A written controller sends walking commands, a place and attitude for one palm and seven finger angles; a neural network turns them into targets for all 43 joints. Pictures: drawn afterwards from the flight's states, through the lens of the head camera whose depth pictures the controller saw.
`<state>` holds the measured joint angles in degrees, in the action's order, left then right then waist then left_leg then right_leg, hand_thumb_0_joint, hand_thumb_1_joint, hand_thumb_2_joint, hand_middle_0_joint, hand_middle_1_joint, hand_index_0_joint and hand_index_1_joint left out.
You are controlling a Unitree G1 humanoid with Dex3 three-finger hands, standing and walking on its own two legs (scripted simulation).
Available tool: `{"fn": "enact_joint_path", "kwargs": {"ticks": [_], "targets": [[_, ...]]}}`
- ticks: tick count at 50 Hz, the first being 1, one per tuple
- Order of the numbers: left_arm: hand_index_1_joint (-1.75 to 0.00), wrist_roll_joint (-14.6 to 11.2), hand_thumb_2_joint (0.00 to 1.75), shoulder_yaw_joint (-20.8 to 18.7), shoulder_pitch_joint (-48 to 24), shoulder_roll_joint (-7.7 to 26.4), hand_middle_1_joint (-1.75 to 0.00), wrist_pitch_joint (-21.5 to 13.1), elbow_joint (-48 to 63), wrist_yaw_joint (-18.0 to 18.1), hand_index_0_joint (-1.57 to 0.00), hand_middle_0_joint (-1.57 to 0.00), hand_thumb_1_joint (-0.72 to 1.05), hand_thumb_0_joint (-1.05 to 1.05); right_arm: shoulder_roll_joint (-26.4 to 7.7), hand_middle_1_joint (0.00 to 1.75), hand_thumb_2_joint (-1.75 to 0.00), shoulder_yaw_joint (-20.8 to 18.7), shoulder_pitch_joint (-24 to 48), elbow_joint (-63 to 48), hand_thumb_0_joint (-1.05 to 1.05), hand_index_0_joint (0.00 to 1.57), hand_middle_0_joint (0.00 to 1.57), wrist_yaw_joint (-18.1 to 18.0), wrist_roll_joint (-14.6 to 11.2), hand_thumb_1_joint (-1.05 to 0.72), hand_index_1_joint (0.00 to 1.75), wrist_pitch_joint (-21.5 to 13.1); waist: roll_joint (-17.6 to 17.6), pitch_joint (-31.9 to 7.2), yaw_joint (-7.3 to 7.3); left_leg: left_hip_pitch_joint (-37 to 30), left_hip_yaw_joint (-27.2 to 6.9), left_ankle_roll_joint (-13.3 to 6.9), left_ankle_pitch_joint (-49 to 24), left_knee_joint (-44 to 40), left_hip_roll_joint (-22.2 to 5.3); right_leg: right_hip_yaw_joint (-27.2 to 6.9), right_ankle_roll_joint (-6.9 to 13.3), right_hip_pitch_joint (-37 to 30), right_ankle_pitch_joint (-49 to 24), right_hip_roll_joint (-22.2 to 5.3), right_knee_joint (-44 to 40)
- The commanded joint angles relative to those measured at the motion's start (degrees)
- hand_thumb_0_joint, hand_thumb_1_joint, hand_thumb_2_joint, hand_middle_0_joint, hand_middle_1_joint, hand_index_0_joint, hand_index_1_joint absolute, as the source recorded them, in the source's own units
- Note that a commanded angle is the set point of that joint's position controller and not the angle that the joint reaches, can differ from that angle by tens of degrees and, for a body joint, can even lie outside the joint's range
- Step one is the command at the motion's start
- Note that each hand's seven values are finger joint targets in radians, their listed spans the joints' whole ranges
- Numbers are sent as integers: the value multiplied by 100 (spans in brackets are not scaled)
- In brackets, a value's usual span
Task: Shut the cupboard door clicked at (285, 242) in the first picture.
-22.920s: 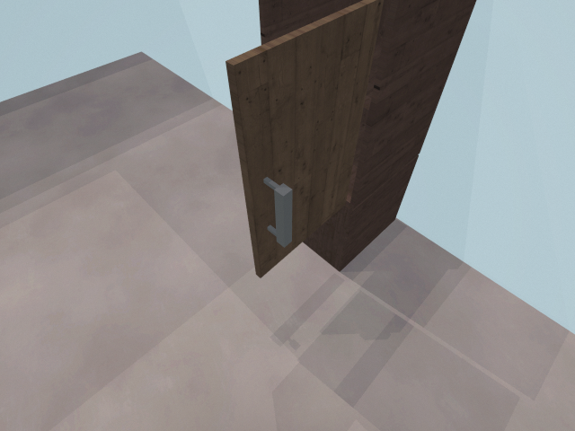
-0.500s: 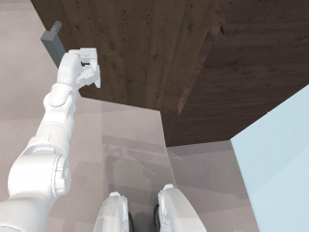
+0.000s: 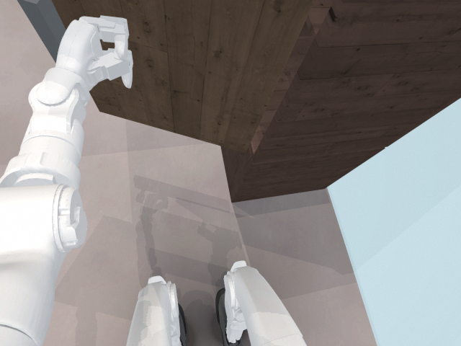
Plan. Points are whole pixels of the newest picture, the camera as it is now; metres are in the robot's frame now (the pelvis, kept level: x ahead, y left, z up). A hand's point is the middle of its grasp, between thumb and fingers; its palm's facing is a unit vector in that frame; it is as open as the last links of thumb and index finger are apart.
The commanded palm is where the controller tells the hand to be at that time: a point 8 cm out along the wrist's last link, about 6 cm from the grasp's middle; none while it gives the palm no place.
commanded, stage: push the door shut along its arc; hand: left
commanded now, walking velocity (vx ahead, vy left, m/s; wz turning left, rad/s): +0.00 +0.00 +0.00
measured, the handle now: (67, 38) +0.61 +0.18 +0.06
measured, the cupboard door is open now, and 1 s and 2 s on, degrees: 66 56 56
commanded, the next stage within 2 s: pull the fist back off the door in 0.22 s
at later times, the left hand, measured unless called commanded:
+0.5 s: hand (129, 41) +0.60 +0.09 +0.06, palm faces +0.09 -0.99 +0.08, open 3.1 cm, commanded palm +0.56 +0.09 +0.07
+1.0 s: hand (143, 81) +0.52 +0.07 +0.06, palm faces +0.09 -1.00 -0.02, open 3.1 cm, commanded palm +0.48 +0.10 +0.07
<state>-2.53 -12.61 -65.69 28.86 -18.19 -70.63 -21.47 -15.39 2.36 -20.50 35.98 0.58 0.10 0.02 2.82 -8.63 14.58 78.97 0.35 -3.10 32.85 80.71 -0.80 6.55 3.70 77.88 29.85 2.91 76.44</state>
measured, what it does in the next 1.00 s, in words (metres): stands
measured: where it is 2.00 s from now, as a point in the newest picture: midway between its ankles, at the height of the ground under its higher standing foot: (204, 342)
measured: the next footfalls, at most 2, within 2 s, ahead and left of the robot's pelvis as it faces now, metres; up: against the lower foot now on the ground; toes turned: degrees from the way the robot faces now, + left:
none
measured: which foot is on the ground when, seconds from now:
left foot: down 0.00-1.00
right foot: down 0.00-1.00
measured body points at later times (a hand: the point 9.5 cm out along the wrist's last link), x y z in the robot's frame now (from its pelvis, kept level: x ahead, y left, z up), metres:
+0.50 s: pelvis +0.00 +0.01 -0.01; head +0.20 +0.03 +0.40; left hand +0.59 +0.14 +0.06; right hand -0.03 -0.24 -0.11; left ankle +0.03 +0.09 -0.59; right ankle +0.05 -0.09 -0.59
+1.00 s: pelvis +0.03 -0.01 +0.03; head +0.18 +0.00 +0.46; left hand +0.51 +0.12 +0.06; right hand +0.04 -0.27 -0.09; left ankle +0.03 +0.09 -0.59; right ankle +0.05 -0.09 -0.59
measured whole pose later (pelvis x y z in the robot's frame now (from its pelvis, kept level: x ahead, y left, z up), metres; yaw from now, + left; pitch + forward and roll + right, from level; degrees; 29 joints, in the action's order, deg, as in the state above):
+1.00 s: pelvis +0.03 -0.01 +0.03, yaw +1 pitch +28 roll -1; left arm 1.0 -11.7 -47.7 9.8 -31.4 -62.2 12.0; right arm -14.2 -2.1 -21.0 36.1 6.8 3.8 4.5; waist 2.1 -10.2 10.1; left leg 68.2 2.1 -2.3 32.5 72.6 -0.1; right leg 4.1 3.8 68.7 30.4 2.8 70.9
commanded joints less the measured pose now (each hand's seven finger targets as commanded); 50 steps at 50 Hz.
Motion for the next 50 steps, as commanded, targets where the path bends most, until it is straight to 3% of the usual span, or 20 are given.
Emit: {"fn": "enact_joint_path", "kwargs": {"ticks": [1,6,7,8,16,17,18,21,22,24,26,28,30,31,35,38,40,43,47,50], "targets": [[-150,-116,90,-100,-3148,873,-150,-249,1314,-102,-130,-130,90,0,-1108,30,-90,-381,-1265,-141,0,20,20,-72,33,-90,30,-121,980,-3527,313,-2843,-679,-29,-2358,-645,-63,-638,-123,-1339,-1488,18,-993],[-150,-90,90,123,-3443,680,-150,-78,1176,-185,-130,-130,90,0,-1122,30,-90,-364,-1288,-77,0,20,20,-80,44,-90,30,-185,1005,-3332,446,-2773,-720,-34,-2228,-614,-62,-588,-117,-1080,-1335,43,-983],[-150,-65,90,30,-3535,827,-150,-68,1165,-162,-130,-130,90,0,-1137,30,-90,-357,-1341,-48,0,20,20,-90,56,-90,30,-198,966,-3306,462,-2759,-747,-40,-2213,-610,-79,-565,-115,-1041,-1291,51,-967],[-150,-53,90,184,-3561,614,-150,-19,1091,-158,-130,-130,90,0,-1129,30,-90,-359,-1332,-52,0,20,20,-87,58,-90,30,-208,933,-3249,524,-2746,-749,-49,-2179,-603,-69,-552,-112,-955,-1255,59,-981],[-150,40,90,368,-4276,405,-150,127,929,-183,-130,-130,90,0,-1180,30,-90,-361,-1483,122,0,20,20,-94,148,-90,30,-351,1286,-3387,721,-3151,-939,-26,-2354,-471,-99,-383,-90,-238,-1201,93,-757],[-150,-413,90,-914,-3950,695,-150,186,843,944,-130,-130,90,0,-1064,30,-90,-269,-1791,-60,0,20,20,-42,232,-90,30,-336,1302,-3400,360,-2920,-1006,87,-2190,-692,-151,-373,-120,-457,-1215,32,-735],[-150,-239,90,-656,-3561,378,-150,216,600,1488,-130,-130,90,0,-1013,30,-90,-256,-1669,-116,0,20,20,71,285,-90,30,-319,1276,-3318,345,-2789,-1016,138,-2064,-771,-161,-383,-145,-505,-1120,14,-746],[-150,-49,90,-749,-3313,-239,-150,-177,1224,2821,-130,-130,90,0,-937,30,-90,-387,-1739,-189,0,20,20,367,502,-90,30,-239,1321,-3717,204,-3202,-1004,240,-2480,-870,-156,-389,-216,-641,-1376,-34,-773],[-150,187,90,-859,-3224,-131,-150,-412,1463,3295,-130,-130,90,0,-935,30,-90,-423,-1753,-182,0,20,20,464,576,-90,30,-209,1346,-3890,130,-3271,-948,270,-2606,-850,-159,-405,-232,-742,-1456,-26,-781],[-150,809,90,-418,-3234,-296,-150,-808,1691,3731,-130,-130,90,0,-924,30,-90,-521,-1797,-105,0,20,20,637,653,-90,30,-122,1292,-4075,238,-3426,-967,295,-2983,-782,-193,-382,-254,-814,-1722,-6,-738],[-150,1039,90,-136,-3088,-432,-150,-972,1816,3703,-130,-130,90,0,-951,30,-90,-621,-1833,-50,0,20,20,722,613,-90,30,13,1193,-4092,265,-3534,-885,272,-2910,-886,-187,-416,-251,-1165,-1809,7,-932],[-150,899,90,-89,-3030,-475,-150,-957,1780,3511,-130,-130,90,0,-951,30,-90,-646,-1774,-35,0,20,20,700,514,-90,30,117,963,-4071,286,-3403,-818,229,-2681,-1014,-142,-471,-247,-1607,-1907,13,-1080],[-150,702,90,-383,-3040,-199,-150,-949,1804,3388,-130,-130,90,0,-954,30,-90,-615,-1731,-40,0,20,20,623,467,-90,30,183,1008,-4045,185,-3405,-777,220,-2632,-1119,-113,-490,-241,-1787,-1927,2,-1129],[-150,578,90,-428,-2815,-317,-150,-947,1742,3368,-130,-130,90,0,-916,30,-90,-607,-1705,-66,0,20,20,607,457,-90,30,190,819,-3979,151,-3291,-710,197,-2608,-1162,-72,-522,-256,-2010,-2013,10,-1198],[-150,561,90,-527,-1967,-401,-150,-1200,1381,3421,-130,-130,90,0,-830,30,-90,-558,-1570,-93,0,20,20,589,466,-90,30,228,464,-3302,10,-2868,-518,164,-2438,-1277,-39,-581,-273,-2235,-2101,-8,-1314],[-150,591,90,-322,-1330,-768,-150,-1382,1133,3429,-130,-130,90,0,-800,30,-90,-595,-1454,-112,0,20,20,633,468,-90,30,273,150,-2920,-53,-2558,-393,142,-2236,-1324,11,-650,-273,-2452,-2148,-18,-1396],[-150,582,90,-352,-1031,-754,-150,-1466,1100,3388,-130,-130,90,0,-799,30,-90,-605,-1388,-153,0,20,20,620,442,-90,30,308,124,-2929,-166,-2480,-335,149,-2243,-1344,41,-688,-264,-2608,-2292,-33,-1366],[-150,477,90,-55,-819,-1182,-150,-1557,1380,3315,-130,-130,90,0,-773,30,-90,-682,-1257,-200,0,20,20,622,401,-90,30,356,13,-2926,-169,-2555,-266,142,-2254,-1361,74,-731,-284,-2760,-2464,-57,-1422],[-150,339,90,152,-522,-1427,-150,-1768,2169,3308,-130,-130,90,0,-729,30,-90,-746,-1047,-285,0,20,20,604,363,-90,30,387,190,-3314,-337,-2952,-211,162,-2501,-1368,104,-770,-296,-2998,-2783,-88,-1417],[-150,365,90,375,-486,-1545,-150,-1853,2565,3349,-130,-130,90,0,-716,30,-90,-781,-937,-250,0,20,20,556,344,-90,30,403,134,-3319,-316,-3074,-219,152,-2556,-1379,102,-767,-322,-3056,-2929,-115,-1411]]}}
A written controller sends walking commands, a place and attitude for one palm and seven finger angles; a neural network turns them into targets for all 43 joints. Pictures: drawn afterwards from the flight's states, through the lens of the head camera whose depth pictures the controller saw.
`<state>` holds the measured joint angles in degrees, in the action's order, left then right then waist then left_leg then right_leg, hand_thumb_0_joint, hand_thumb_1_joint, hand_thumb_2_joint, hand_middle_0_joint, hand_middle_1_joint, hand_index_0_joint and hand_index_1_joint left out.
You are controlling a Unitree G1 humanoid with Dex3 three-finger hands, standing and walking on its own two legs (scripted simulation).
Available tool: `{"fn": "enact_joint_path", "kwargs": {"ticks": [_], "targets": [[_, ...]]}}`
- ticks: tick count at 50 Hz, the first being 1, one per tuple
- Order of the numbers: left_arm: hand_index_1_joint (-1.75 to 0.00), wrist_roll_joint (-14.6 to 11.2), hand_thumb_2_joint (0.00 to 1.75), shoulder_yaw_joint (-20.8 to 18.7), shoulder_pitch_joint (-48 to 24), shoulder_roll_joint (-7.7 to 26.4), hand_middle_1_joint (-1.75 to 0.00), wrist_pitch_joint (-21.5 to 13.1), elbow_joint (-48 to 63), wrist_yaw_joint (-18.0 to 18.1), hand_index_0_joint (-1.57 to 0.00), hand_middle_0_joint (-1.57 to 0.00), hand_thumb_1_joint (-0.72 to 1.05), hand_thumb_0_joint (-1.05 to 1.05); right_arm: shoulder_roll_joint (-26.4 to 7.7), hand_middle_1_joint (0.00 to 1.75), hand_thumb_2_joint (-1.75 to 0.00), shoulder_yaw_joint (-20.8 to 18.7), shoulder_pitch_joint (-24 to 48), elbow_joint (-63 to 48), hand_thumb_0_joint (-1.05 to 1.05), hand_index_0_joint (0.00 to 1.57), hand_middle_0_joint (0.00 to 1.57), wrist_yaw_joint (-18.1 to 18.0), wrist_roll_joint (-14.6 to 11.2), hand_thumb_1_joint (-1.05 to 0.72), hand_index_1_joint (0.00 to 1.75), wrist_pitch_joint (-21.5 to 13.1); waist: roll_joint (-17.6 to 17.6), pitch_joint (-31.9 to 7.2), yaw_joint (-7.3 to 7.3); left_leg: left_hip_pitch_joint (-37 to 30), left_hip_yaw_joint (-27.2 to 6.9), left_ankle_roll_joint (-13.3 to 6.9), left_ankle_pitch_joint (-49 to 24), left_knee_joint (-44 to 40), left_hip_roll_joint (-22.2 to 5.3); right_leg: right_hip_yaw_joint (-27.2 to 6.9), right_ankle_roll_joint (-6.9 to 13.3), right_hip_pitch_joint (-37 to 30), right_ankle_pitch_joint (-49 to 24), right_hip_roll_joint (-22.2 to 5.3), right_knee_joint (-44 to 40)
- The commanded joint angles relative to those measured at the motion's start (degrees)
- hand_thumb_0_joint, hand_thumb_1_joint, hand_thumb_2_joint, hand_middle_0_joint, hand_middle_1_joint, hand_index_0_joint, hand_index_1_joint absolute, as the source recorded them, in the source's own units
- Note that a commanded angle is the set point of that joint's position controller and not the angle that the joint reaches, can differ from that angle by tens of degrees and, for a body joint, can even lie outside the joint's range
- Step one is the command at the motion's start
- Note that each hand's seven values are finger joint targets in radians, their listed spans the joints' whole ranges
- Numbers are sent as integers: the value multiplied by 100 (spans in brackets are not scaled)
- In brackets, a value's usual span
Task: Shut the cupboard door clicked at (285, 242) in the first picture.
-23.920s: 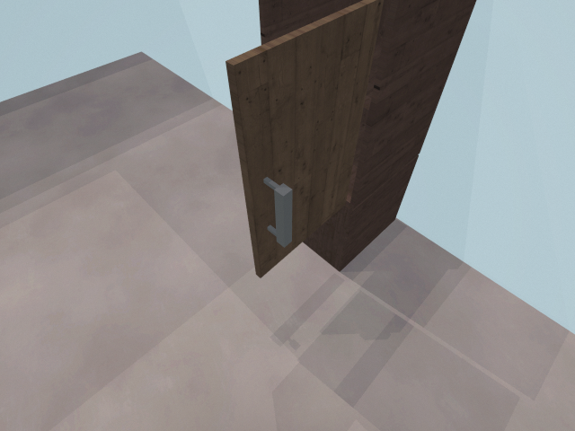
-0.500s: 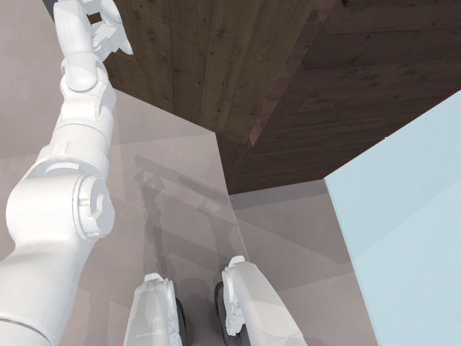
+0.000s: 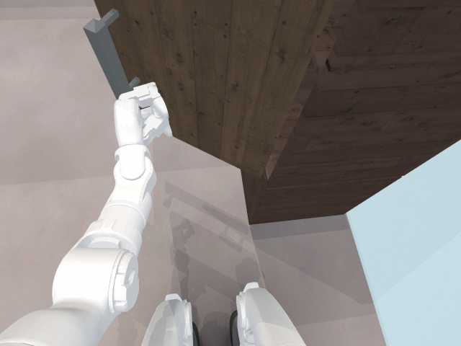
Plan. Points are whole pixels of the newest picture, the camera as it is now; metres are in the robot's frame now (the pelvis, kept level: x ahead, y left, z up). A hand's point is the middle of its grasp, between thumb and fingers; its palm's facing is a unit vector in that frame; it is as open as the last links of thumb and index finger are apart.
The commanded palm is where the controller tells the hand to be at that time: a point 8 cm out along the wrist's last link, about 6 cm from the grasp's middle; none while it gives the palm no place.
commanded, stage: pull the fist back off the door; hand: left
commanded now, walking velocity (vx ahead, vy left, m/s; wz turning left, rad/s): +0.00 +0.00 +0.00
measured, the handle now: (119, 59) +0.63 +0.15 +0.03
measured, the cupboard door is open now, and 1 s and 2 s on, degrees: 56 56 56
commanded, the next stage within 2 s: draw the hand back to the body in 0.20 s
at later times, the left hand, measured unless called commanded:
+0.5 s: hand (155, 138) +0.44 +0.08 +0.06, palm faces +0.08 -0.99 -0.06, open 3.1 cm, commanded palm +0.38 +0.14 +0.08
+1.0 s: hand (33, 203) +0.31 +0.18 +0.16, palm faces +0.08 -0.98 -0.21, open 3.1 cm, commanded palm +0.27 +0.23 +0.19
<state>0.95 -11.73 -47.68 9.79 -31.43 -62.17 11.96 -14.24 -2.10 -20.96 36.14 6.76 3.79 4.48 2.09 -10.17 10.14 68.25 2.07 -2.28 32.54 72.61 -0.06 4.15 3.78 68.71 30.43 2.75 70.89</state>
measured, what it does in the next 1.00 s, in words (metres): rises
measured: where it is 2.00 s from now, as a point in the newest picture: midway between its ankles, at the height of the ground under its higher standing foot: outside the picture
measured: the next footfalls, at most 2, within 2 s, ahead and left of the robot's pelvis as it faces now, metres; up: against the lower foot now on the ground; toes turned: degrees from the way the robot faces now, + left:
none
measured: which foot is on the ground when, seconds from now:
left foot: down 0.00-1.00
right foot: down 0.00-1.00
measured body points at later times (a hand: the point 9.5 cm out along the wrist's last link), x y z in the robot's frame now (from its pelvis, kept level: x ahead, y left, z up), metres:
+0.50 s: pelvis -0.01 -0.01 +0.02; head +0.10 -0.02 +0.45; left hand +0.43 +0.13 +0.07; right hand +0.05 -0.26 -0.12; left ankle +0.01 +0.10 -0.62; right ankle +0.02 -0.08 -0.62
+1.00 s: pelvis +0.02 +0.02 +0.10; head +0.04 +0.01 +0.55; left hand +0.30 +0.23 +0.18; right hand +0.21 -0.22 +0.02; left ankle +0.01 +0.10 -0.62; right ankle +0.02 -0.08 -0.62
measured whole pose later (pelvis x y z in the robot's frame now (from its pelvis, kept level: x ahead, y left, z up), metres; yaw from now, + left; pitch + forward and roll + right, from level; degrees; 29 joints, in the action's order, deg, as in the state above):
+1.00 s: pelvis +0.02 +0.02 +0.10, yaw +1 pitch +5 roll -1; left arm -4.4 0.9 5.1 14.9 -6.8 -5.2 3.8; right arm -13.3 1.0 -10.5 29.1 -4.6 -3.6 3.9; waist 1.9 -3.9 0.4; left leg 22.1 1.9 -3.3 21.7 39.2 2.3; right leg 2.2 1.9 22.5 20.3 1.7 38.2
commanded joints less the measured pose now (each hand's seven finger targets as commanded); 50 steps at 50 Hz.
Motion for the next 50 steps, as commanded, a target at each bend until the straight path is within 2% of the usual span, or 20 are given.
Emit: {"fn": "enact_joint_path", "kwargs": {"ticks": [1,3,4,6,10,12,14,16,18,19,20,23,24,27,31,34,41,42,45,50], "targets": [[-150,14,90,433,-2108,211,-150,-542,1850,15,-130,-130,90,0,-811,30,-90,-337,-813,-295,0,20,20,-66,-36,-90,30,-42,261,-3192,74,-2094,-390,78,-2519,-599,36,-510,-317,-2149,-2943,-103,-865],[-150,-2,90,546,-1985,101,-150,-516,1880,48,-130,-130,90,0,-794,30,-90,-337,-684,-285,0,20,20,-98,-57,-90,30,-39,108,-3024,105,-1979,-351,58,-2289,-615,49,-545,-345,-2199,-2800,-122,-952],[-150,3,90,444,-2003,249,-150,-554,2058,84,-130,-130,90,0,-810,30,-90,-336,-681,-286,0,20,20,-133,-61,-90,30,-49,87,-3110,66,-2026,-364,59,-2320,-618,48,-546,-336,-2240,-2836,-128,-914],[-150,0,90,655,-1742,11,-150,-559,2134,113,-130,-130,90,0,-755,30,-90,-325,-522,-313,0,20,20,-150,-72,-90,30,-68,110,-3038,14,-2030,-343,65,-2240,-663,66,-560,-347,-2287,-2798,-145,-966],[-150,80,90,553,-1945,184,-150,-500,1548,204,-130,-130,90,0,-751,30,-90,-261,-371,-227,0,20,20,-240,-78,-90,30,-79,-217,-2387,142,-1487,-311,38,-1632,-661,100,-634,-386,-2156,-2288,-175,-1088],[-150,76,90,501,-2198,206,-150,-559,1402,235,-130,-130,90,0,-736,30,-90,-241,-292,-221,0,20,20,-272,-63,-90,30,-116,-251,-2370,166,-1326,-299,21,-1372,-648,134,-701,-389,-2174,-2007,-196,-1144],[-150,44,90,268,-2174,435,-150,-643,1407,242,-130,-130,90,0,-744,30,-90,-224,-283,-262,0,20,20,-294,-46,-90,30,-158,-131,-2672,58,-1320,-285,29,-1438,-624,144,-763,-386,-2335,-2113,-208,-1073],[-150,56,90,482,-2054,168,-150,-668,1239,173,-130,-130,90,0,-711,30,-90,-208,-254,-256,0,20,20,-261,-44,-90,30,-179,-45,-2687,42,-1462,-309,51,-1552,-653,139,-671,-366,-2232,-2184,-194,-1022],[-150,-5,90,101,-1485,603,-150,-630,1628,112,-130,-130,90,0,-760,30,-90,-224,-234,-441,0,20,20,-246,-88,-90,30,-150,-29,-3120,-283,-1666,-259,73,-1738,-813,138,-713,-341,-2731,-2377,-184,-1076],[-150,-65,90,106,-1157,605,-150,-558,1883,49,-130,-130,90,0,-771,30,-90,-220,-232,-551,0,20,20,-250,-116,-90,30,-136,2,-3370,-378,-1863,-252,70,-1924,-906,138,-715,-345,-2966,-2607,-166,-1092],[-150,-122,90,207,-870,532,-150,-434,2129,-32,-130,-130,90,0,-736,30,-90,-206,-189,-635,0,20,20,-248,-177,-90,30,-112,-5,-3362,-433,-1953,-213,70,-1980,-1018,135,-729,-357,-3166,-2718,-166,-1207],[-150,-362,90,237,-247,634,-150,-34,2805,-237,-130,-130,90,0,-708,30,-90,-178,-127,-825,0,20,20,-353,-336,-90,30,-63,-619,-2836,-487,-1842,-126,18,-1713,-1415,130,-895,-427,-3853,-2548,-204,-1767],[-150,-455,90,239,-49,644,-150,39,3113,-302,-130,-130,90,0,-702,30,-90,-164,-83,-904,0,20,20,-407,-373,-90,30,-83,-631,-2857,-529,-1956,-113,12,-1691,-1512,122,-930,-436,-4001,-2472,-208,-1882],[-150,-695,90,371,343,589,-150,152,3902,-466,-130,-130,90,0,-647,30,-90,-138,74,-940,0,20,20,-559,-471,-90,30,-176,-839,-2376,-537,-2134,-87,-4,-1478,-1777,112,-1114,-504,-4264,-2138,-301,-2375],[-150,-788,90,624,1025,514,-150,193,4294,-735,-130,-130,90,0,-645,30,-90,-109,255,-881,0,20,20,-687,-537,-90,30,-328,-657,-1633,-530,-2647,-118,-12,-1316,-2152,80,-975,-445,-4045,-1633,-303,-2722],[-150,-885,90,665,1721,553,-150,386,4521,-942,-130,-130,90,0,-658,30,-90,-70,379,-965,0,20,20,-723,-593,-90,30,-380,-249,-1273,-654,-3037,-129,4,-1417,-2456,88,-853,-366,-4111,-1625,-295,-2892],[-135,-1198,90,518,2981,765,-135,876,5799,-1254,-116,-116,90,0,-636,30,-90,29,825,-1321,0,20,20,-803,-701,-90,30,-531,-221,-988,-901,-3846,-243,3,-2004,-3048,45,-489,-279,-4614,-2300,-215,-3019],[-132,-624,90,856,3218,1213,-132,1288,6066,-1047,-113,-113,90,0,-497,30,-90,3,1078,-1403,0,20,20,-912,-747,-90,30,-319,-319,-1384,-997,-4205,-242,31,-2078,-3368,37,-887,-358,-5249,-2486,-444,-3343],[-123,-555,90,877,3596,1175,-123,1899,6909,-791,-105,-105,90,0,-439,30,-90,129,1297,-1529,0,20,20,-1115,-755,-90,30,-237,124,-759,-954,-4832,-317,5,-2561,-3786,-29,-597,-283,-5298,-2845,-379,-3619],[-108,-519,90,759,4363,1240,-108,2443,7700,-667,-92,-92,90,0,-403,30,-90,245,1440,-1512,0,20,20,-1239,-706,-90,30,-348,1,-309,-1003,-5722,-434,34,-3311,-4328,-126,-370,-235,-5644,-3005,-320,-4122]]}}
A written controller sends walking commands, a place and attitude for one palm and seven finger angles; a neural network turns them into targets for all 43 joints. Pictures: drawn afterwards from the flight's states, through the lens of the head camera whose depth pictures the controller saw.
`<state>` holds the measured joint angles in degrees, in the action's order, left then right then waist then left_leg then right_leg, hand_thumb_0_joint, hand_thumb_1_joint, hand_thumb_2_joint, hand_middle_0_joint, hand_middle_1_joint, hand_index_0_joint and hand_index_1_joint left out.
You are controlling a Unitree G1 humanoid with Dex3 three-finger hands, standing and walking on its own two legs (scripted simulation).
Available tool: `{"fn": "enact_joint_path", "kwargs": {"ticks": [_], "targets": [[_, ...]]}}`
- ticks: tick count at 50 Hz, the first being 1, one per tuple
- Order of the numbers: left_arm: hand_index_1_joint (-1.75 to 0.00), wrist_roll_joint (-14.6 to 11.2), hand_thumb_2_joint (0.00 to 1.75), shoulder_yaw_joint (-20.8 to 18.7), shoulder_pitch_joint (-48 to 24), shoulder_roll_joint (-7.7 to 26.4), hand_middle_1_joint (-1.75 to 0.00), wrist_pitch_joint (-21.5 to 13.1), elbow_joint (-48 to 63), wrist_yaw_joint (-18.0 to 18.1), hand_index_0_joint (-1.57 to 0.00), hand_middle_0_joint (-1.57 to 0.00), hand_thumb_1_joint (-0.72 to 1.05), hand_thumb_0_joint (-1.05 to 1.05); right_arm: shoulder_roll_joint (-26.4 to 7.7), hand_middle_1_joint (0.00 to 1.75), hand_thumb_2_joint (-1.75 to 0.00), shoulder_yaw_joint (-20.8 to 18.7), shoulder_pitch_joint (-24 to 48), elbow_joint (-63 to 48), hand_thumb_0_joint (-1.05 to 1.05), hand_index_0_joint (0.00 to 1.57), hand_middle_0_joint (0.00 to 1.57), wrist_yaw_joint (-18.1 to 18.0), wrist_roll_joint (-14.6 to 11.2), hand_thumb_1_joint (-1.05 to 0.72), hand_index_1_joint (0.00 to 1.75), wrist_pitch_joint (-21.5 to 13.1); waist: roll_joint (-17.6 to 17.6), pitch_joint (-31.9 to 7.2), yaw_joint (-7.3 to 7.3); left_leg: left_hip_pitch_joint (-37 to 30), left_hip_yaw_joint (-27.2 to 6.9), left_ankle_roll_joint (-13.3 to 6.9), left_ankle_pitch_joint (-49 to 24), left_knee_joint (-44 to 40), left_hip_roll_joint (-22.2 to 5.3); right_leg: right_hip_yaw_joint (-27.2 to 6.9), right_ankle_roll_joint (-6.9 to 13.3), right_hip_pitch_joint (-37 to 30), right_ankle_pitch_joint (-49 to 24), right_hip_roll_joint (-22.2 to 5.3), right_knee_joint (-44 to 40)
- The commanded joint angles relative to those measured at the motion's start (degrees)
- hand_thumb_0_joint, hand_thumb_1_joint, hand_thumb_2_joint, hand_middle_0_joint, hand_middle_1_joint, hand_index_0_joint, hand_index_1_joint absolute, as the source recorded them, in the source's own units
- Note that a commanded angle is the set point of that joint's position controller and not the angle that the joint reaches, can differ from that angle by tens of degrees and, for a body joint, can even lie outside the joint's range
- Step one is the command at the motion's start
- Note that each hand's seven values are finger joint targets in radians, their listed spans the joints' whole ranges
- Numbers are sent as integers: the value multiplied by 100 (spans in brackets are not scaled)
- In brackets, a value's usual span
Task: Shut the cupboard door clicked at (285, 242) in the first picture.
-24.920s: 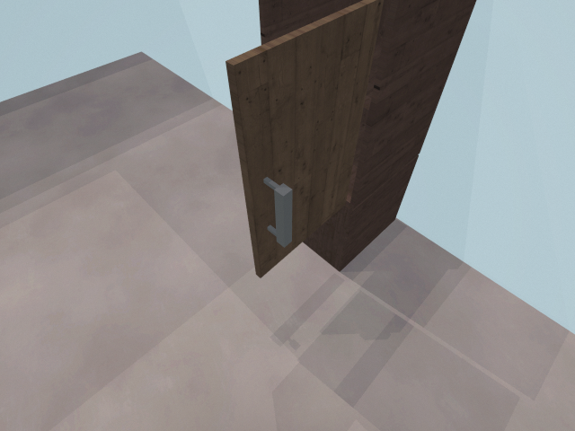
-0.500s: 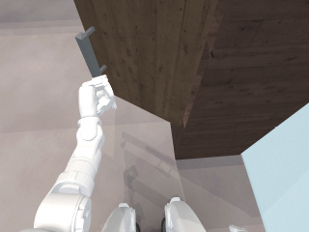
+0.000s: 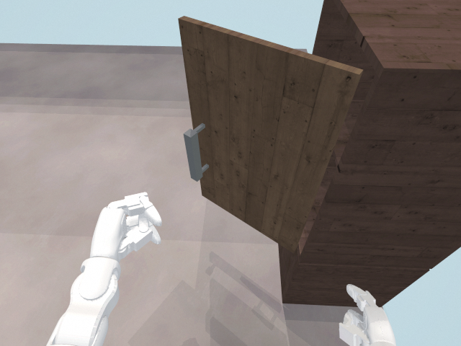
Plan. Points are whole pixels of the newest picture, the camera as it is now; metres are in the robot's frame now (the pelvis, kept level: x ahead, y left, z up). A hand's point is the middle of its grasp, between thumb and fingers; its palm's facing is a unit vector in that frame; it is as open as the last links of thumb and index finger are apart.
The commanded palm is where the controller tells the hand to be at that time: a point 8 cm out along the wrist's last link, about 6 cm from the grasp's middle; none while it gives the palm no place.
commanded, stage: draw the hand back to the body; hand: left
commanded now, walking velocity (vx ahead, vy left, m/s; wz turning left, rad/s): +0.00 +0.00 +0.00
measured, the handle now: (199, 152) +0.61 +0.12 -0.07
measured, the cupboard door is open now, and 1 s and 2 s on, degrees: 56 56 56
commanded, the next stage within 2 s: step back with the hand held close in 0.90 s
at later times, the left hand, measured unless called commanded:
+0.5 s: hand (3, 250) +0.20 +0.28 +0.17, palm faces +0.43 -0.81 -0.41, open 5.9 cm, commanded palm +0.14 +0.32 +0.20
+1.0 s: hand (7, 257) +0.18 +0.27 +0.18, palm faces +0.46 -0.79 -0.40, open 7.4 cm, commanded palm +0.13 +0.30 +0.20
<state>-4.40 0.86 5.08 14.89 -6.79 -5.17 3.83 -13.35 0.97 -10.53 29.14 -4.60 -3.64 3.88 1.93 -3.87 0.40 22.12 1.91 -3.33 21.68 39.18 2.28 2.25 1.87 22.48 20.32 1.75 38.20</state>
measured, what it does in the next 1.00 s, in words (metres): stands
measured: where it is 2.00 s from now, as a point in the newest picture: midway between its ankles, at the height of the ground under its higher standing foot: outside the picture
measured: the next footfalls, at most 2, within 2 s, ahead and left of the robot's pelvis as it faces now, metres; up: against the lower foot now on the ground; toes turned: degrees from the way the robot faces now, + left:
none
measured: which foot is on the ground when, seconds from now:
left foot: down 0.00-1.00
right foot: down 0.00-1.00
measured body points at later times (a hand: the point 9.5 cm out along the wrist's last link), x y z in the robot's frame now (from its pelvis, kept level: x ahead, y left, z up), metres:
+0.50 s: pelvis +0.01 +0.02 +0.02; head -0.01 +0.00 +0.47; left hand +0.17 +0.32 +0.19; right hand +0.20 -0.18 -0.07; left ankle -0.02 +0.08 -0.72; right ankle -0.01 -0.10 -0.72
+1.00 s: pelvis +0.00 +0.00 +0.02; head -0.03 -0.02 +0.47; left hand +0.15 +0.30 +0.20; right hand +0.19 -0.22 -0.06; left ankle -0.02 +0.08 -0.72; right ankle -0.01 -0.10 -0.72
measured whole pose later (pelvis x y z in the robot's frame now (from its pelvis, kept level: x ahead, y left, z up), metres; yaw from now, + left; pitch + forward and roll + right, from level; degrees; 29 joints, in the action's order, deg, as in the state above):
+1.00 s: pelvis +0.00 +0.00 +0.02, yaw +0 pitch -4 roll -1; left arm -4.9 -19.9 26.7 20.9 -4.2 21.6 6.2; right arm -13.0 1.2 -11.1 36.0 -3.9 -1.6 -5.3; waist 3.8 0.2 -3.1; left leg 5.8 1.1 -3.0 15.0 24.7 2.4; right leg 2.4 2.0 5.7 13.6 2.0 23.2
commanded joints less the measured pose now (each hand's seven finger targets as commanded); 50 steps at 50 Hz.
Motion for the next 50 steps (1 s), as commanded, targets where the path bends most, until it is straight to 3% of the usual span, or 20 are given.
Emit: {"fn": "enact_joint_path", "kwargs": {"ticks": [1,3,8,12,14,15,18,21,24,26,27,29,35,39,41,45,48,50], "targets": [[-105,13,90,-486,-712,663,-105,72,2045,146,-89,-89,90,0,-488,30,-90,-37,420,-805,0,20,20,-101,55,-90,30,-305,5,-804,-48,-1218,-433,153,-2322,-1077,-374,-157,-46,-1056,-2001,-210,-948],[-99,17,90,-597,-407,673,-99,226,2143,148,-83,-83,90,0,-489,30,-90,-8,454,-776,0,20,20,-83,90,-90,30,-329,-105,-540,-70,-1333,-475,199,-2386,-1277,-407,-104,-40,-1157,-1955,-201,-1126],[-84,58,90,-911,162,841,-84,364,3014,180,-69,-69,90,0,-479,30,-90,27,518,-742,0,20,20,12,165,-90,30,-481,280,-622,-147,-1891,-550,362,-3278,-1531,-486,-58,-17,-1547,-2185,-204,-1417],[-72,65,90,-1323,541,1069,-72,428,3427,221,-58,-58,90,0,-489,30,-90,21,550,-664,0,20,20,77,222,-90,30,-580,249,-468,-201,-1950,-609,472,-3581,-1664,-521,-17,-16,-1730,-2219,-191,-1554],[-66,47,90,-1633,784,1280,-66,454,3503,249,-53,-53,90,0,-521,30,-90,4,583,-623,0,20,20,94,247,-90,30,-615,175,-412,-257,-1892,-592,462,-3377,-1726,-506,-35,-16,-1825,-2142,-177,-1651],[-63,37,90,-1641,826,1214,-63,440,3571,247,-50,-50,90,0,-498,30,-90,13,620,-628,0,20,20,101,238,-90,30,-621,183,-305,-247,-1839,-610,472,-3243,-1782,-502,-20,-14,-1827,-2054,-194,-1656],[-54,31,90,-1978,1031,1406,-54,374,3876,279,-42,-42,90,0,-505,30,-90,-22,658,-573,0,20,20,123,232,-90,30,-711,406,-282,-298,-1849,-667,503,-3175,-1837,-527,-14,-22,-1848,-1894,-183,-1677],[-45,3,90,-2313,1313,1582,-45,282,4094,297,-34,-34,90,0,-532,30,-90,-60,673,-501,0,20,20,144,230,-90,30,-813,407,-273,-333,-1791,-682,505,-3045,-1872,-532,-14,-26,-1906,-1819,-182,-1701],[-36,-50,90,-2764,1666,1808,-36,221,3948,326,-25,-25,90,0,-568,30,-90,-103,716,-443,0,20,20,135,213,-90,30,-882,155,54,-400,-1493,-661,475,-2433,-1982,-512,-16,-12,-1875,-1550,-152,-1787],[-30,-74,90,-2981,1662,1908,-30,114,4107,339,-20,-20,90,0,-568,30,-90,-128,752,-430,0,20,20,120,182,-90,30,-926,370,67,-409,-1406,-659,457,-1982,-2059,-497,-40,-11,-1884,-1329,-162,-1770],[-30,-48,90,-2738,1727,1642,-30,89,3950,314,-20,-20,90,0,-561,30,-90,-125,724,-377,0,20,20,119,187,-90,30,-962,332,223,-356,-1403,-656,448,-1909,-2074,-492,-21,-15,-1747,-1287,-164,-1764],[-30,-37,90,-2523,1762,1420,-30,87,3732,292,-20,-20,90,0,-637,30,-90,-175,693,-330,0,20,20,126,192,-90,30,-1007,130,378,-313,-1351,-631,391,-1658,-2111,-493,-38,-26,-1644,-1173,-178,-1828],[-30,-1,90,-2632,1465,1652,-30,-33,3931,356,-20,-20,90,0,-649,30,-90,-194,711,-311,0,20,20,69,202,-90,30,-1117,92,150,-356,-1317,-570,259,-1294,-2093,-403,-112,-31,-1752,-963,-213,-1811],[-30,2,90,-2888,1485,1916,-30,-90,4086,396,-20,-20,90,0,-622,30,-90,-173,733,-269,0,20,20,26,213,-90,30,-1214,344,84,-423,-1285,-506,253,-1470,-2022,-362,-145,-5,-1863,-1106,-206,-1835],[-30,-16,90,-2824,1563,1803,-30,-100,4037,387,-20,-20,90,0,-557,30,-90,-148,745,-266,0,20,20,21,208,-90,30,-1237,451,196,-414,-1306,-444,245,-1508,-1996,-340,-155,-6,-1776,-1133,-219,-1853],[-30,-51,90,-2741,1708,1651,-30,-78,3812,334,-20,-20,90,0,-543,30,-90,-163,743,-249,0,20,20,34,205,-90,30,-1217,215,379,-378,-1289,-359,208,-1489,-1977,-345,-201,-30,-1665,-1095,-233,-1947],[-30,-53,90,-2736,1680,1649,-30,-82,3835,319,-20,-20,90,0,-552,30,-90,-175,722,-249,0,20,20,44,217,-90,30,-1208,302,246,-379,-1357,-331,189,-1522,-1943,-333,-209,-45,-1681,-1153,-234,-1928],[-30,-72,90,-2743,1748,1645,-30,-73,3795,302,-20,-20,90,0,-559,30,-90,-182,723,-262,0,20,20,40,220,-90,30,-1199,79,177,-388,-1373,-299,158,-1644,-1896,-323,-227,-59,-1733,-1273,-253,-1931]]}}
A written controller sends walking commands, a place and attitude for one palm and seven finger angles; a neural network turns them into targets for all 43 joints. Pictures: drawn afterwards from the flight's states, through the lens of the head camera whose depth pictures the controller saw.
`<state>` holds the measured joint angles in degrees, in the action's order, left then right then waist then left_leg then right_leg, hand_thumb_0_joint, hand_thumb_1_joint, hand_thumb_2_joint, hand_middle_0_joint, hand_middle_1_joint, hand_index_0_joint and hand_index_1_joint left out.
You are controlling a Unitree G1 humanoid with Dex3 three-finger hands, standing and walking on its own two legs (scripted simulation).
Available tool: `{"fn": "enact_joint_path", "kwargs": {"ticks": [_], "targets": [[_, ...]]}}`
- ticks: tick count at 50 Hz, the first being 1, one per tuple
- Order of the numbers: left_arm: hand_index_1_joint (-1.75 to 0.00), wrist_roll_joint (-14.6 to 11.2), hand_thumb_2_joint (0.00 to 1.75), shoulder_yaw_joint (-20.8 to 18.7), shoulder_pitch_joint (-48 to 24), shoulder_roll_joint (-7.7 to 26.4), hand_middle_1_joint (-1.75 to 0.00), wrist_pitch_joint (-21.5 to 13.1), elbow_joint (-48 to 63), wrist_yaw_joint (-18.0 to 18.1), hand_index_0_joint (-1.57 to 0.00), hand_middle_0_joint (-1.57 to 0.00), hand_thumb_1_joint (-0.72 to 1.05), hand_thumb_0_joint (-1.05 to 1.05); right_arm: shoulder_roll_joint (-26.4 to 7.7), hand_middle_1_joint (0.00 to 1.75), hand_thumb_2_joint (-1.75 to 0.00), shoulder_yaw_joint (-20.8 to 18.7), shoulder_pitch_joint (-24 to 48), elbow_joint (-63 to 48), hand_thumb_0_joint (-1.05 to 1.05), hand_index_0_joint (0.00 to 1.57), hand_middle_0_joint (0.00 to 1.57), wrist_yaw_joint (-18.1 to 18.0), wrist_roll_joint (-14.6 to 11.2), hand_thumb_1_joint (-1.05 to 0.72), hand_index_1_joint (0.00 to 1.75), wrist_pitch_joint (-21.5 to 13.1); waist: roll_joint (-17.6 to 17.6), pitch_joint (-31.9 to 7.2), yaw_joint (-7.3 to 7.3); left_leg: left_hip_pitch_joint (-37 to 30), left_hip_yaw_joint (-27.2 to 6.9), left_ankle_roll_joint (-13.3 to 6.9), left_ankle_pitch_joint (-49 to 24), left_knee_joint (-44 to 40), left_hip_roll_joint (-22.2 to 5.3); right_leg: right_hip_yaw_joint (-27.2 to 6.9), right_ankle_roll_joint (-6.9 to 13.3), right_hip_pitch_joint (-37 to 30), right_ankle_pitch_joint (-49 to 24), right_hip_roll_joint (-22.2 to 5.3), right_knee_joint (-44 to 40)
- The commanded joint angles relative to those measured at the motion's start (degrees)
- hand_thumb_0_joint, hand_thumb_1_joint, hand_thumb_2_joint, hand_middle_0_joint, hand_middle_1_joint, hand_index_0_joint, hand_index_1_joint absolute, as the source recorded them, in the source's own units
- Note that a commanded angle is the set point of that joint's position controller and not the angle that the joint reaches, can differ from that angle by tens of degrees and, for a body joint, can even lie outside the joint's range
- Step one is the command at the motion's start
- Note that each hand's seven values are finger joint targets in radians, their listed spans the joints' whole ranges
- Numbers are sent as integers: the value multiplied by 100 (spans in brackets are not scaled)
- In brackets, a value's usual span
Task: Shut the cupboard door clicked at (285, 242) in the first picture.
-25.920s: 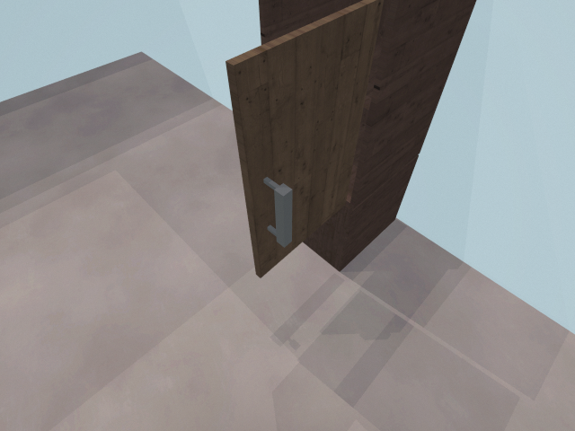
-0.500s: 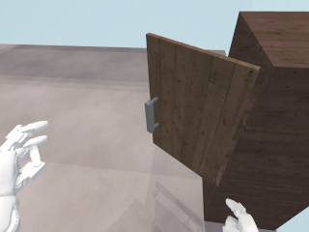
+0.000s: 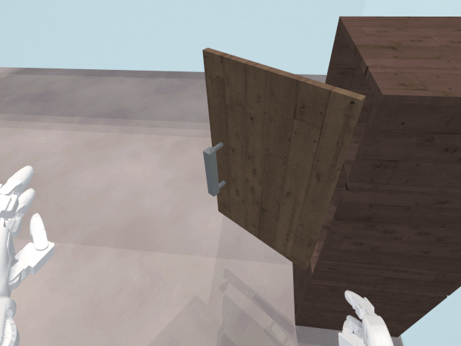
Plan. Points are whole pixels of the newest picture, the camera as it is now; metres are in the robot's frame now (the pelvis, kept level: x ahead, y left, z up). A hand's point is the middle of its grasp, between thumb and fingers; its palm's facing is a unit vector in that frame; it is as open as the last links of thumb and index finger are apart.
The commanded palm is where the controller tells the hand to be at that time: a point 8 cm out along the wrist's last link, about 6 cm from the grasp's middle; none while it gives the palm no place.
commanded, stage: step back with the hand held close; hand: left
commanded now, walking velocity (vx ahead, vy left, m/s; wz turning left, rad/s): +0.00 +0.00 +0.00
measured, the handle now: (216, 169) +0.62 +0.12 -0.09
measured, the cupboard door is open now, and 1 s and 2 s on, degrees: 56 56 56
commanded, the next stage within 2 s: none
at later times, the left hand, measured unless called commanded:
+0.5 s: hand (38, 247) +0.19 +0.29 +0.15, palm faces +0.36 -0.79 -0.50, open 7.4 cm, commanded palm +0.13 +0.32 +0.17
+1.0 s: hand (1, 285) +0.14 +0.30 +0.15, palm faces +0.45 -0.77 -0.44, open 7.4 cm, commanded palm +0.07 +0.33 +0.17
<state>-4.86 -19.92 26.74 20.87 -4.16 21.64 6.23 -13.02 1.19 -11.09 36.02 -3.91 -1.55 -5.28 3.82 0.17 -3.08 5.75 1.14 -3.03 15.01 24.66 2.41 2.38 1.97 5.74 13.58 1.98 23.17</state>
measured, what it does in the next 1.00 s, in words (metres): shifts its weight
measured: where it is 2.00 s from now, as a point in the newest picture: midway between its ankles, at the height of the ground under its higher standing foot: outside the picture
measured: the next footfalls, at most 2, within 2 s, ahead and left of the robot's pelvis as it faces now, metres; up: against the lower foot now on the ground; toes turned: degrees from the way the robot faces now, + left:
left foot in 1.88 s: -0.06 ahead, +0.12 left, +0.00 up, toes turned +2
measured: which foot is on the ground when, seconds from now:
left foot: down 0.00-1.00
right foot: down 0.00-1.00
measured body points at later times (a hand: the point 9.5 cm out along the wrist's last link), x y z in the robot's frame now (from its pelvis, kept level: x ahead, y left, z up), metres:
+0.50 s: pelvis -0.02 +0.02 -0.01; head +0.00 +0.03 +0.44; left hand +0.17 +0.33 +0.18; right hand +0.16 -0.23 -0.08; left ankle -0.01 +0.08 -0.74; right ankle -0.01 -0.10 -0.74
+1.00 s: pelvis -0.07 +0.03 -0.03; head -0.06 +0.05 +0.42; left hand +0.11 +0.34 +0.18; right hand +0.09 -0.22 -0.10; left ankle -0.01 +0.08 -0.74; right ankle -0.01 -0.10 -0.74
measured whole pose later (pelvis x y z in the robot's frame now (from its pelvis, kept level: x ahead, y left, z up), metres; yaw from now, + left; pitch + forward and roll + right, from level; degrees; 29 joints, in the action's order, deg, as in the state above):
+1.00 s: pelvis -0.07 +0.03 -0.03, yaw -1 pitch +0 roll -2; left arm -0.8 -26.9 27.6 23.7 -13.4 28.8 7.9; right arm -12.7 0.4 -12.6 32.3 -4.3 -0.1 -1.6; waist -0.9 0.5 -0.1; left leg 25.0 3.3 -6.1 16.4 41.0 2.6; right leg 1.5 -0.4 24.5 13.4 1.0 37.8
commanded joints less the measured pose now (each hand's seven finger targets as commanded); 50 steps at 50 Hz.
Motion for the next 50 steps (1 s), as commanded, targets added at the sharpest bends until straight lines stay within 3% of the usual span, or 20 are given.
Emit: {"fn": "enact_joint_path", "kwargs": {"ticks": [1,2,3,5,6,8,11,14,15,20,26,31,33,34,35,38,44,45,49,50], "targets": [[-30,-17,90,-660,-432,1055,-30,-346,1148,59,-20,-20,90,0,-587,30,-90,-209,789,-949,0,20,20,-28,15,-90,30,-276,-68,-215,-36,266,-213,126,-988,-437,-335,-244,-71,-45,-615,-280,-423],[-30,45,90,-1315,-1075,1675,-30,-594,1555,137,-20,-20,90,0,-783,30,-90,-290,719,-1139,0,20,20,-38,-4,-90,30,-149,-12,-66,184,704,-417,-24,-464,-90,-452,-975,-46,343,-672,-685,-700],[-30,35,90,-1077,-529,1337,-30,-648,1011,118,-20,-20,90,0,-717,30,-90,-295,640,-977,0,20,20,-50,35,-90,30,-77,-423,-147,232,649,-444,-14,-360,202,-412,-1146,31,531,-547,-941,-815],[-30,60,90,-891,-295,1163,-30,-766,981,96,-20,-20,90,0,-673,30,-90,-323,647,-965,0,20,20,-25,28,-90,30,48,-624,-325,262,711,-421,21,-424,522,-384,-1231,126,634,-812,-1213,-751],[-30,57,90,-861,-172,1136,-30,-805,988,103,-20,-20,90,0,-679,30,-90,-341,634,-977,0,20,20,-25,19,-90,30,98,-490,-458,279,717,-413,31,-490,547,-405,-1229,170,617,-926,-1265,-637],[-30,43,90,-868,-26,1172,-30,-860,1144,138,-20,-20,90,0,-707,30,-90,-374,636,-1008,0,20,20,-50,4,-90,30,170,-381,-716,303,665,-413,36,-777,461,-464,-1084,127,538,-1235,-1223,-375],[-30,34,90,-1017,168,1335,-30,-861,1365,191,-20,-20,90,0,-761,30,-90,-398,688,-1101,0,20,20,-133,7,-90,30,302,-105,-1024,297,646,-505,38,-1861,258,-650,-758,-21,245,-2250,-950,218],[-30,29,90,-1262,247,1595,-30,-788,1526,222,-20,-20,90,0,-801,30,-90,-413,715,-1221,0,20,20,-198,13,-90,30,427,-116,-1222,265,757,-579,43,-2798,242,-782,-594,-124,15,-2883,-744,627],[-30,16,90,-1192,298,1511,-30,-760,1542,221,-20,-20,90,0,-768,30,-90,-401,680,-1269,0,20,20,-205,4,-90,30,477,-179,-1243,278,831,-605,52,-2844,245,-812,-597,-118,-23,-2886,-742,693],[-30,11,90,-1266,529,1532,-30,-751,1654,240,-20,-20,90,0,-796,30,-90,-428,638,-1405,0,20,20,-213,-1,-90,30,569,-134,-1202,273,1373,-731,7,-2184,106,-903,-671,-112,-105,-2382,-677,829],[-30,69,90,-1332,504,1520,-30,-848,1713,248,-20,-20,90,0,-867,30,-90,-421,602,-1472,0,20,20,-218,40,-90,30,496,112,-878,251,2453,-1060,-176,-640,-418,-1086,-608,-199,-330,-1315,-401,1083],[-30,173,90,-1315,205,1422,-30,-977,1708,241,-20,-20,90,0,-904,30,-90,-426,548,-1474,0,20,20,-221,66,-90,30,371,227,-603,282,3420,-1263,-328,980,-759,-1187,-597,-233,-687,-994,-271,1392],[-30,209,90,-1279,62,1362,-30,-1010,1725,244,-20,-20,90,0,-928,30,-90,-436,473,-1454,0,20,20,-209,71,-90,30,323,167,-576,306,3659,-1319,-358,1419,-800,-1191,-606,-232,-779,-948,-248,1494],[-30,250,90,-1401,-15,1501,-30,-1050,1776,248,-20,-20,90,0,-956,30,-90,-451,519,-1437,0,20,20,-211,89,-90,30,290,196,-584,287,3755,-1359,-382,1572,-836,-1197,-617,-241,-855,-935,-236,1513],[-30,245,90,-1246,-58,1343,-30,-1059,1803,239,-20,-20,90,0,-927,30,-90,-428,476,-1438,0,20,20,-203,81,-90,30,271,193,-556,312,3802,-1354,-376,1745,-833,-1192,-604,-232,-819,-818,-242,1566],[-30,302,90,-1239,-210,1318,-30,-1101,1834,252,-20,-20,90,0,-945,30,-90,-436,435,-1408,0,20,20,-183,100,-90,30,198,236,-476,318,4101,-1397,-437,2238,-854,-1240,-626,-240,-869,-669,-199,1708],[-30,391,90,-1412,-311,1457,-30,-1213,1919,274,-20,-20,90,0,-970,30,-90,-462,393,-1308,0,20,20,-128,154,-90,30,103,188,-448,325,4367,-1438,-438,2343,-700,-1219,-765,-178,-881,-725,-238,1805],[-30,382,90,-1279,-340,1319,-30,-1251,1998,261,-20,-20,90,0,-915,30,-90,-441,402,-1309,0,20,20,-123,152,-90,30,90,199,-452,340,4350,-1425,-421,2222,-685,-1209,-731,-173,-843,-785,-232,1855],[-30,393,90,-1494,-227,1465,-30,-1312,1901,269,-20,-20,90,0,-926,30,-90,-471,387,-1253,0,20,20,-96,181,-90,30,61,174,-459,326,4601,-1498,-445,2346,-657,-1282,-785,-154,-934,-715,-199,1975],[-30,395,90,-1382,-230,1345,-30,-1323,1913,259,-20,-20,90,0,-895,30,-90,-458,406,-1260,0,20,20,-92,177,-90,30,63,194,-436,341,4656,-1446,-438,2422,-626,-1285,-807,-148,-902,-682,-219,2011]]}}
